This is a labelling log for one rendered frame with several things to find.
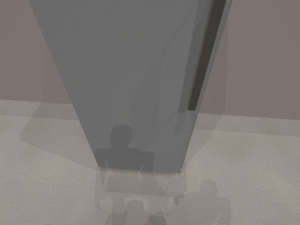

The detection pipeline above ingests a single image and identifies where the handle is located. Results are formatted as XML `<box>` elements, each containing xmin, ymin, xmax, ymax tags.
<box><xmin>187</xmin><ymin>0</ymin><xmax>227</xmax><ymax>111</ymax></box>

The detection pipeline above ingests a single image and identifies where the fridge door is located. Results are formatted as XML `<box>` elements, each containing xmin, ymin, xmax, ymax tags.
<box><xmin>28</xmin><ymin>0</ymin><xmax>230</xmax><ymax>173</ymax></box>

